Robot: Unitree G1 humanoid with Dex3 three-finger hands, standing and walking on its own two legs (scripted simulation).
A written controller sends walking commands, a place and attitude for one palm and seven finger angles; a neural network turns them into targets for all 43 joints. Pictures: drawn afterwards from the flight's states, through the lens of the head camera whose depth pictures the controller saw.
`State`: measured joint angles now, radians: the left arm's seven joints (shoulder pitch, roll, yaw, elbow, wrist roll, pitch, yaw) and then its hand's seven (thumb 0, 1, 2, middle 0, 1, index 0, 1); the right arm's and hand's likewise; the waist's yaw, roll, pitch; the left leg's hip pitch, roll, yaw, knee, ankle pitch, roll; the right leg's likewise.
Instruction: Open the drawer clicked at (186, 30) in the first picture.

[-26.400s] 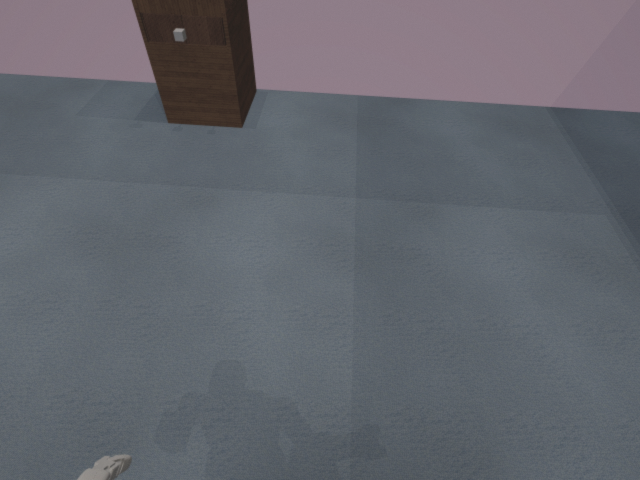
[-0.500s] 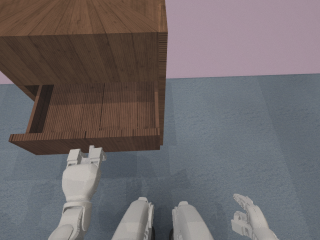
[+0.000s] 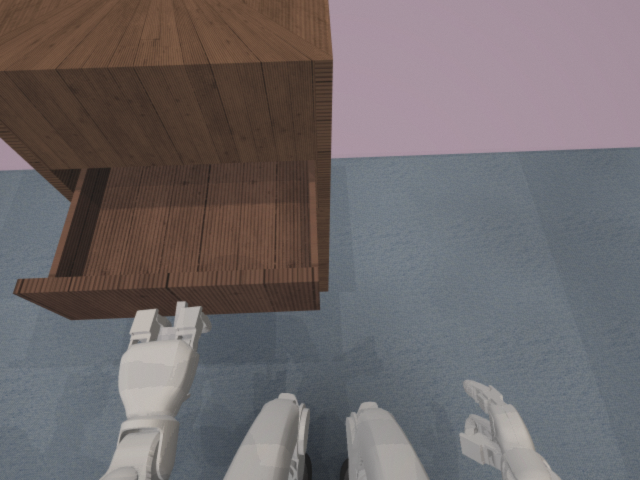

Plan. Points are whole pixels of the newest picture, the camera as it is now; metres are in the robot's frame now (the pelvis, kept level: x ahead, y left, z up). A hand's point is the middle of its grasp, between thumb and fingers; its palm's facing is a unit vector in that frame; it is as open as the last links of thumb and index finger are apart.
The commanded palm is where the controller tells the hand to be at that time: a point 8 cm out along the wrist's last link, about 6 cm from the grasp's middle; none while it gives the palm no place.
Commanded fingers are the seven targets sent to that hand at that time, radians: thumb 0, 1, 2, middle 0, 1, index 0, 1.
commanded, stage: pull the drawer open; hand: left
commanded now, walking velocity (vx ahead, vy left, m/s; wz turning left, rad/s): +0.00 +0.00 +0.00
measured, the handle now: (178, 331) +0.30 +0.22 -0.09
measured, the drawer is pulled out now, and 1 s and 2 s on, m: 0.19 0.22 0.24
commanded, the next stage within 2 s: none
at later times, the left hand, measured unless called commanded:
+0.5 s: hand (177, 391) +0.22 +0.21 -0.09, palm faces -0.14 -0.10 -0.99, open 7.9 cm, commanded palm +0.19 +0.21 -0.04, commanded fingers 0.00 0.90 0.90 -0.40 -1.35 -0.40 -1.35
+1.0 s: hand (175, 403) +0.21 +0.21 -0.09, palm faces -0.15 -0.10 -0.98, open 7.9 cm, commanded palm +0.17 +0.21 -0.04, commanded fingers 0.00 0.90 0.90 -0.40 -1.35 -0.40 -1.35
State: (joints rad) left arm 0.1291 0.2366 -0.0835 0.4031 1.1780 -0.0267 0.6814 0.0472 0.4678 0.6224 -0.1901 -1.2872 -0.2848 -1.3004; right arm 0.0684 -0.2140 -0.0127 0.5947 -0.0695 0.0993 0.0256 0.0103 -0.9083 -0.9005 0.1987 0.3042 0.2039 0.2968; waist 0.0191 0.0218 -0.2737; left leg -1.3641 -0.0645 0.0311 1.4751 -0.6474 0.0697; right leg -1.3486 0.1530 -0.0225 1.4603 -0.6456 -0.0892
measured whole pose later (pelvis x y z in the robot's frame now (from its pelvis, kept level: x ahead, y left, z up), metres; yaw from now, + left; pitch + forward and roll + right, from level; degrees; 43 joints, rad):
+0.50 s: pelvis +0.00 +0.00 +0.00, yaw +0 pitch +31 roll +0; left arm 0.20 0.24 -0.07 0.38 1.17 -0.06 0.67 0.05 0.48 0.60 -0.18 -1.27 -0.27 -1.29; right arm 0.07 -0.22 -0.01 0.58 -0.08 0.09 0.03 0.01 -0.91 -0.90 0.20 0.30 0.20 0.30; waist 0.02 0.02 -0.28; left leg -1.36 -0.06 0.04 1.47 -0.65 0.06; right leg -1.35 0.15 -0.02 1.46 -0.65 -0.10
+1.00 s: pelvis +0.00 -0.01 +0.00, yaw +1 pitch +31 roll +1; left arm 0.24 0.24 -0.05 0.36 1.17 -0.11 0.67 0.05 0.49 0.59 -0.17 -1.26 -0.27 -1.28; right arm 0.06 -0.22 0.00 0.58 -0.08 0.08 0.02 0.01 -0.91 -0.90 0.20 0.30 0.20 0.30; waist 0.04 0.02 -0.28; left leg -1.37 -0.07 0.04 1.48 -0.65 0.05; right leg -1.36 0.15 -0.02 1.48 -0.65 -0.11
